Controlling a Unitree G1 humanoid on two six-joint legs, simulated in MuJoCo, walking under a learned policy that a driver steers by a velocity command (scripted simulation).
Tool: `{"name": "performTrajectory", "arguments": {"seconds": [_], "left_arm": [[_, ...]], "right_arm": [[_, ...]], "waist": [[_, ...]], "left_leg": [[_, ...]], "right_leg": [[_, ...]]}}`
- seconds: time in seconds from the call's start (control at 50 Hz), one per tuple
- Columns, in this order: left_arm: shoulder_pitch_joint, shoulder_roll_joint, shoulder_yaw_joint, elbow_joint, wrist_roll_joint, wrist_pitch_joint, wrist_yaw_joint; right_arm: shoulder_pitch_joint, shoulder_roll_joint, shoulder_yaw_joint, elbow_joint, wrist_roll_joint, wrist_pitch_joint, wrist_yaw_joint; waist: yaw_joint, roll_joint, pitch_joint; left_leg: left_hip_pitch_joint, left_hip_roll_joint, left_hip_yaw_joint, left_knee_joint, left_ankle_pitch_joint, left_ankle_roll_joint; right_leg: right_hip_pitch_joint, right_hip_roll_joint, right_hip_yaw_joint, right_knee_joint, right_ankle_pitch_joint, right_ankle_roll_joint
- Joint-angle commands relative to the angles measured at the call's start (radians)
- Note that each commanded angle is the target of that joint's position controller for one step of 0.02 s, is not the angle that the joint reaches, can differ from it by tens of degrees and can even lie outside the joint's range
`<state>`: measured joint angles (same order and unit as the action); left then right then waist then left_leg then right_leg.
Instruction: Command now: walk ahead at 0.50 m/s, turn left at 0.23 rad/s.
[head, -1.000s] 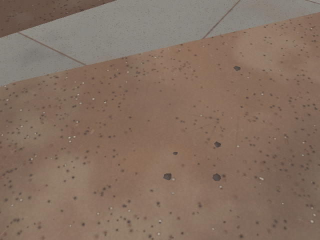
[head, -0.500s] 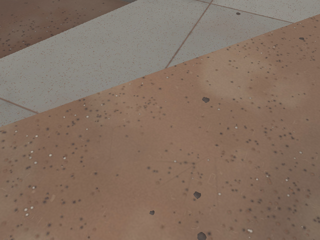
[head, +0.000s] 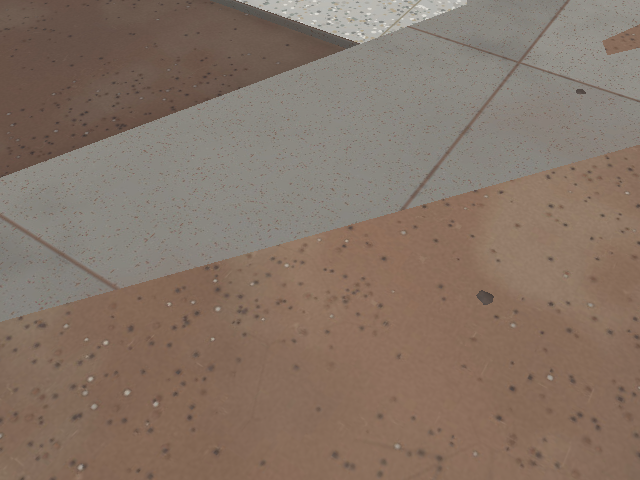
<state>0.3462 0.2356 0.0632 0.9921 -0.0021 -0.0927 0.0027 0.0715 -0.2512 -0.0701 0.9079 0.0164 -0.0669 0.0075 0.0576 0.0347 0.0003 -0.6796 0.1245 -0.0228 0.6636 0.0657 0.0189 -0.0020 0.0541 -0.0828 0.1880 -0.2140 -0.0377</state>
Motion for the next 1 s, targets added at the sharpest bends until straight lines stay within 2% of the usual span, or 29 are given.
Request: {"name": "performTrajectory", "arguments": {"seconds": [0.02,0.04,0.08,0.1,0.12,0.14,0.16,0.18,0.2,0.22,0.24,0.26,0.28,0.3,0.36,0.48,0.6,0.66,0.68,0.7,0.72,0.74,0.76,0.78,0.8,0.82,0.86,0.92,1.0], "left_arm": [[0.03,0.159,0.035,-0.021,-0.004,-0.005,0.008],[0.035,0.161,0.037,-0.015,-0.005,-0.001,0.01],[0.029,0.16,0.036,-0.003,-0.012,0.016,0.011],[0.017,0.172,0.037,-0.003,-0.013,0.024,0.013],[-0.007,0.181,0.038,-0.006,-0.017,0.032,0.014],[-0.007,0.169,0.03,-0.011,-0.016,0.036,0.014],[-0.003,0.133,0.013,-0.046,0.009,0.03,0.013],[0.177,0.004,-0.025,-0.011,0.004,0.017,0.003],[0.121,0.127,0.01,0.01,-0.025,0.011,0.004],[0.015,0.155,0.022,-0.029,-0.048,0.013,0.009],[-0.031,0.138,0.021,-0.035,-0.043,0.023,0.021],[-0.045,0.134,0.03,-0.033,-0.028,0.042,0.032],[-0.01,0.112,0.033,-0.032,-0.027,0.066,0.035],[0.005,0.096,0.035,-0.034,-0.024,0.085,0.038],[-0.019,0.088,0.045,-0.075,-0.018,0.114,0.046],[-0.15,0.095,0.05,-0.161,-0.011,0.125,0.026],[-0.224,0.108,0.054,-0.231,-0.015,0.135,-0.007],[-0.164,0.117,0.062,-0.23,-0.011,0.134,-0.019],[-0.119,0.176,0.083,-0.222,-0.006,0.131,-0.007],[-0.071,0.306,0.113,-0.229,0.004,0.129,0.014],[-0.074,0.318,0.103,-0.246,0.027,0.115,0.011],[-0.072,0.281,0.094,-0.251,0.025,0.094,0.0],[-0.118,0.265,0.09,-0.256,0.013,0.078,0.003],[-0.164,0.245,0.086,-0.267,-0.002,0.073,0.008],[-0.195,0.213,0.076,-0.274,-0.017,0.076,0.016],[-0.205,0.209,0.071,-0.282,-0.014,0.08,0.021],[-0.201,0.217,0.072,-0.288,-0.007,0.082,0.026],[-0.187,0.235,0.076,-0.29,-0.011,0.087,0.034],[-0.212,0.247,0.077,-0.304,-0.008,0.1,0.037]], "right_arm": [[-0.116,-0.041,0.004,-0.082,0.008,-0.008,0.017],[-0.133,-0.045,0.004,-0.095,0.01,-0.008,0.023],[-0.145,-0.053,0.002,-0.115,-0.005,-0.016,0.032],[-0.098,-0.074,-0.007,-0.108,-0.011,-0.021,0.033],[0.012,-0.104,-0.023,-0.076,-0.018,-0.027,0.032],[0.152,-0.16,-0.045,-0.031,-0.026,-0.033,0.026],[0.306,-0.247,-0.063,-0.001,-0.05,-0.035,0.011],[0.312,-0.277,-0.058,0.004,-0.043,-0.024,0.011],[0.312,-0.2,-0.041,-0.014,-0.03,-0.015,0.011],[0.217,-0.165,-0.029,-0.03,-0.023,-0.015,0.005],[0.138,-0.136,-0.019,-0.04,-0.025,-0.016,0.001],[0.09,-0.101,-0.009,-0.042,-0.03,-0.018,-0.001],[0.055,-0.094,-0.007,-0.041,-0.042,-0.017,-0.003],[0.029,-0.093,-0.008,-0.044,-0.051,-0.017,-0.003],[0.002,-0.122,-0.015,-0.044,-0.051,-0.011,-0.022],[0.003,-0.158,-0.027,-0.038,-0.037,0.024,-0.062],[0.025,-0.199,-0.044,-0.039,-0.016,0.065,-0.058],[0.023,-0.198,-0.05,-0.035,0.008,0.08,-0.056],[0.081,-0.169,-0.046,-0.017,-0.001,0.081,-0.05],[0.044,-0.12,-0.032,-0.058,-0.042,0.072,-0.04],[-0.034,-0.099,-0.026,-0.104,-0.044,0.064,-0.038],[-0.074,-0.138,-0.036,-0.108,-0.026,0.062,-0.033],[-0.075,-0.137,-0.037,-0.105,-0.004,0.06,-0.034],[-0.059,-0.138,-0.039,-0.088,-0.009,0.06,-0.044],[-0.06,-0.162,-0.047,-0.083,-0.019,0.063,-0.052],[-0.05,-0.161,-0.049,-0.084,-0.021,0.064,-0.053],[-0.029,-0.148,-0.047,-0.083,-0.016,0.064,-0.054],[-0.053,-0.126,-0.039,-0.091,-0.014,0.064,-0.055],[-0.061,-0.13,-0.037,-0.094,-0.011,0.062,-0.045]], "waist": [[0.012,-0.087,0.081],[0.013,-0.086,0.088],[-0.008,-0.094,0.096],[-0.038,-0.118,0.059],[-0.099,-0.131,-0.007],[-0.157,-0.104,-0.096],[-0.184,0.032,-0.258],[-0.107,0.261,-0.443],[-0.157,0.113,-0.471],[-0.139,0.105,-0.316],[-0.108,0.037,-0.219],[-0.082,0.027,-0.147],[-0.041,0.065,-0.127],[-0.025,0.07,-0.112],[-0.01,0.07,-0.074],[-0.046,0.058,-0.055],[-0.067,0.07,-0.049],[-0.02,0.063,-0.069],[-0.017,-0.031,-0.093],[-0.034,-0.29,-0.114],[-0.014,-0.335,-0.156],[0.007,-0.197,-0.184],[-0.021,-0.164,-0.153],[-0.042,-0.117,-0.136],[-0.052,-0.119,-0.123],[-0.068,-0.138,-0.128],[-0.075,-0.138,-0.142],[-0.06,-0.146,-0.129],[-0.049,-0.176,-0.106]], "left_leg": [[-0.003,-0.024,0.02,-0.065,0.021,0.019],[-0.018,-0.028,0.015,-0.079,-0.009,0.032],[0.035,-0.051,0.037,-0.127,-0.093,0.054],[0.117,-0.082,0.055,-0.143,-0.126,0.065],[0.266,-0.122,0.08,-0.184,-0.085,0.081],[0.484,-0.115,0.075,-0.209,0.099,0.104],[0.816,0.103,-0.138,-0.131,0.493,0.166],[1.112,0.362,-0.477,-0.145,0.686,0.357],[1.02,0.306,-0.439,-0.185,0.582,0.318],[0.903,0.264,-0.284,-0.209,0.522,0.269],[0.758,0.22,-0.206,-0.253,0.438,0.231],[0.617,0.191,-0.142,-0.3,0.38,0.207],[0.507,0.181,-0.094,-0.343,0.324,0.203],[0.436,0.176,-0.063,-0.378,0.275,0.214],[0.389,0.182,0.01,-0.442,0.144,0.235],[0.472,0.192,0.088,-0.481,-0.076,0.213],[0.599,0.238,0.113,-0.381,0.001,0.183],[0.595,0.208,0.161,-0.232,0.032,0.095],[0.528,0.14,0.214,-0.087,-0.051,0.023],[0.236,0.01,0.29,0.218,-0.405,-0.065],[0.026,-0.114,0.142,0.451,-0.778,-0.107],[-0.009,-0.102,0.026,0.555,-0.752,-0.094],[-0.04,-0.089,-0.001,0.554,-0.657,-0.076],[-0.047,-0.075,-0.017,0.516,-0.583,-0.07],[-0.02,-0.068,-0.027,0.481,-0.54,-0.068],[0.022,-0.081,-0.028,0.482,-0.505,-0.07],[0.051,-0.099,-0.033,0.419,-0.456,-0.074],[0.078,-0.116,-0.043,0.27,-0.424,-0.088],[0.179,-0.137,-0.05,0.135,-0.396,-0.098]], "right_leg": [[-0.006,-0.293,0.064,-0.073,0.216,-0.141],[0.036,-0.31,0.054,-0.056,0.231,-0.134],[0.059,-0.317,0.064,0.034,0.454,-0.119],[0.071,-0.311,0.072,0.106,0.629,-0.106],[0.066,-0.281,0.066,0.224,0.775,-0.083],[-0.003,-0.221,0.044,0.396,0.762,-0.042],[-0.237,-0.138,0.017,0.705,0.349,0.012],[-0.533,0.021,0.094,1.051,-0.493,0.067],[-0.54,-0.02,0.239,1.128,-0.489,0.064],[-0.624,-0.068,0.201,1.12,-0.442,0.058],[-0.619,-0.114,0.169,1.066,-0.369,0.061],[-0.573,-0.139,0.161,1.024,-0.312,0.063],[-0.488,-0.156,0.158,1.009,-0.265,0.065],[-0.447,-0.15,0.14,1.011,-0.238,0.067],[-0.487,-0.155,0.127,0.943,-0.159,0.073],[-0.511,-0.172,0.091,0.71,-0.023,0.074],[-0.474,-0.134,0.022,0.539,-0.124,0.047],[-0.316,-0.088,-0.014,0.294,0.039,-0.008],[-0.188,-0.106,0.069,0.201,0.26,-0.053],[0.01,-0.329,0.38,0.223,0.712,-0.158],[0.056,-0.462,0.581,0.212,0.822,-0.345],[0.062,-0.42,0.513,0.204,0.781,-0.342],[0.047,-0.36,0.424,0.207,0.709,-0.279],[0.022,-0.32,0.385,0.207,0.633,-0.228],[-0.022,-0.304,0.367,0.194,0.588,-0.202],[-0.057,-0.295,0.366,0.19,0.598,-0.204],[-0.064,-0.281,0.367,0.181,0.57,-0.209],[-0.074,-0.266,0.391,0.177,0.475,-0.2],[-0.162,-0.24,0.435,0.168,0.303,-0.192]]}}
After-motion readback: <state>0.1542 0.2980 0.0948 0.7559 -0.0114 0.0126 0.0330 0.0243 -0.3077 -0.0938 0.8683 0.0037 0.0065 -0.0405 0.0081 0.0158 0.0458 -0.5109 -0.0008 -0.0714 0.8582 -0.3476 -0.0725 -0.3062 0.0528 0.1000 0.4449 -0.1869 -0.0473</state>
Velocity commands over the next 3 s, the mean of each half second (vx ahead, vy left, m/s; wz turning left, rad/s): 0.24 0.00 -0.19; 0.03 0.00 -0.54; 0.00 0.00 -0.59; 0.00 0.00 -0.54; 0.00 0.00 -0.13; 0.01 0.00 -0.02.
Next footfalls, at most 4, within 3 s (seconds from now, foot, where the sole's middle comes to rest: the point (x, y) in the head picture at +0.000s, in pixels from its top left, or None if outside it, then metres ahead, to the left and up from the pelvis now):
0.14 left None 0.28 0.15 -0.78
0.68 right None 0.25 -0.09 -0.78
1.16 left None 0.35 0.11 -0.78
1.58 right None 0.17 -0.11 -0.78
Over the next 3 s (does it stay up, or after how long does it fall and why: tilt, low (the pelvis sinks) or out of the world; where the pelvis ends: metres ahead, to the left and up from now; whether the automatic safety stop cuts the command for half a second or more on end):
stays up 0.27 -0.01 -0.01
